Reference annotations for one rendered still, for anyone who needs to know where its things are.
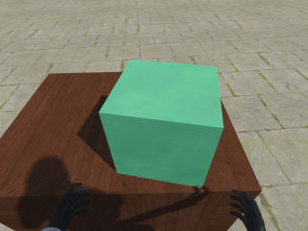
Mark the left robot hand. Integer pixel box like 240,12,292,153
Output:
48,187,90,231

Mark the right robot hand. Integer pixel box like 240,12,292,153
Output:
229,190,267,231

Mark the pedestal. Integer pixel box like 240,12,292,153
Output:
0,71,262,231

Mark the carton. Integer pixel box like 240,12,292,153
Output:
99,60,224,188

